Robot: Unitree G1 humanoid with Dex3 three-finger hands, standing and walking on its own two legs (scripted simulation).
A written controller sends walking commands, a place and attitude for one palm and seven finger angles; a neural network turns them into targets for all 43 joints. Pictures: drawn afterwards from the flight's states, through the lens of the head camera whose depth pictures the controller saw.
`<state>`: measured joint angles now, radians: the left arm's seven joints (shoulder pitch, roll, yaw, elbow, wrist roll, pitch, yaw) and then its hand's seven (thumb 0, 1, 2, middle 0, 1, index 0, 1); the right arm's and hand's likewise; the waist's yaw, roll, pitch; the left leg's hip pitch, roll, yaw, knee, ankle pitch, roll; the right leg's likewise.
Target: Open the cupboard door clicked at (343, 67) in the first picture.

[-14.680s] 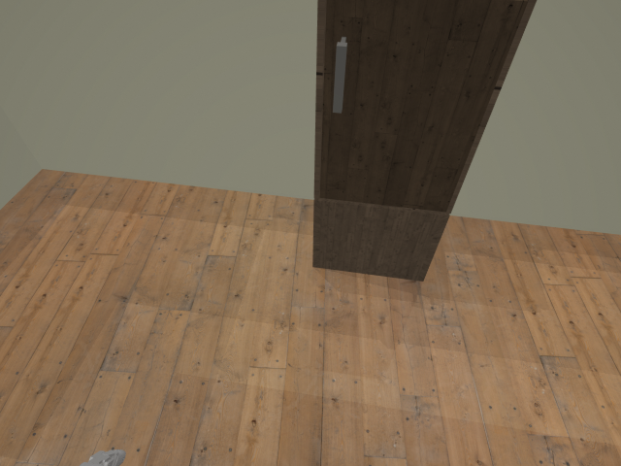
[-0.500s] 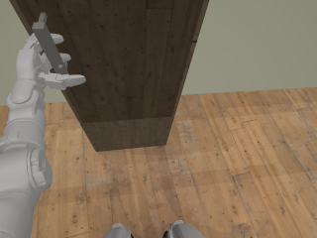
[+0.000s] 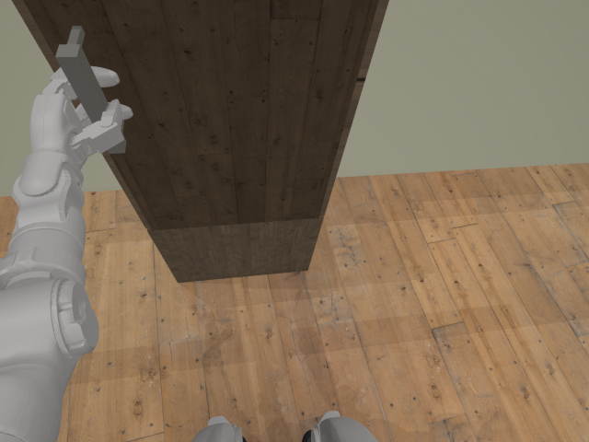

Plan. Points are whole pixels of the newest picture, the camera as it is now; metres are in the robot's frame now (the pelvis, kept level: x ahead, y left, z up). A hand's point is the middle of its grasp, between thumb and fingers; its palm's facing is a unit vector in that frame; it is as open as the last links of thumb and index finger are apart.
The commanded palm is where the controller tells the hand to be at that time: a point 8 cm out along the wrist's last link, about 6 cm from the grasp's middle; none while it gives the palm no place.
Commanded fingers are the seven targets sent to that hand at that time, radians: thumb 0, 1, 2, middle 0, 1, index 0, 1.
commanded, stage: pull the door open along its arc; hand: left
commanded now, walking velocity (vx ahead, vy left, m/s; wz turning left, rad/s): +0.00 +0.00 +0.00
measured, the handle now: (98, 95) +0.56 +0.22 +0.11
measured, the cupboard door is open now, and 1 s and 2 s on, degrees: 0 37 43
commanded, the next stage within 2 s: open thumb and fingers to let go in 1.06 s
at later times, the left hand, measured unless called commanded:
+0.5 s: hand (120, 175) +0.43 +0.18 +0.10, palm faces -0.01 -1.00 +0.00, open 6.0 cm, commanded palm +0.37 +0.23 +0.10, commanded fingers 0.00 0.90 0.90 -0.40 -1.35 -0.40 -1.35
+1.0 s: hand (207, 263) +0.31 +0.07 +0.11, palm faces +0.44 -0.90 +0.03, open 6.2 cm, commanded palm +0.25 +0.10 +0.10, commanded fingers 0.00 0.90 0.90 -0.40 -1.35 -0.40 -1.35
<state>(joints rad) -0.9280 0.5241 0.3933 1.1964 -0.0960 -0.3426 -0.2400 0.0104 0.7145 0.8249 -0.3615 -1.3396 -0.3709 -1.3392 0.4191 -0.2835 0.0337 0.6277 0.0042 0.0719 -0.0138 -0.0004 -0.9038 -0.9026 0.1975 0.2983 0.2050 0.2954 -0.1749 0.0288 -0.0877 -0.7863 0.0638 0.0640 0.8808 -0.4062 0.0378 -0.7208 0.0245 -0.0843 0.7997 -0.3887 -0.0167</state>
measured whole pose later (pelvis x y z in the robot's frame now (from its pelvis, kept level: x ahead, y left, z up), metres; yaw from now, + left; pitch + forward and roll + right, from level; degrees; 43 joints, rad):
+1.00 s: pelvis +0.00 -0.03 +0.02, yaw +4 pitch +5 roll +0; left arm -0.04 -0.12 -0.15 0.12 0.06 -0.07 0.56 0.02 0.70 0.76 -0.29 -1.31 -0.31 -1.31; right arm 0.19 -0.18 0.02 0.55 -0.04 0.06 0.03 0.00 -0.90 -0.90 0.20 0.30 0.20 0.30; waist 0.01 0.03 -0.09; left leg -0.48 0.03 0.03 0.76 -0.36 0.00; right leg -0.42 0.00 -0.12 0.74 -0.40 -0.05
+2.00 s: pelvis -0.01 -0.03 +0.02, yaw +4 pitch +3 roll +0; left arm -0.03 -0.11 -0.25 0.13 0.06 -0.07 0.57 -0.01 -0.49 0.31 -0.39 -0.76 -0.38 -0.77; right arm 0.17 -0.19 0.02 0.58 -0.04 0.09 0.01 0.01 -0.90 -0.90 0.20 0.30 0.20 0.30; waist 0.01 0.04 -0.06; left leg -0.46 0.02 0.02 0.76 -0.35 0.00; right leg -0.41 -0.01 -0.13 0.75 -0.40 -0.05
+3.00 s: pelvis +0.00 -0.03 +0.01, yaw +3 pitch +4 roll +0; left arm 0.47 0.12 -0.16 -0.28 -0.08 -0.18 0.00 -0.02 -0.50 0.30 -0.20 -0.32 -0.20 -0.32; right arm 0.23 -0.21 0.04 0.44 0.01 -0.02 0.00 0.01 -0.90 -0.90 0.20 0.30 0.20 0.30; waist 0.01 0.03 -0.07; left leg -0.47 0.03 0.04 0.79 -0.40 0.00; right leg -0.43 0.00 -0.10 0.79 -0.44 -0.05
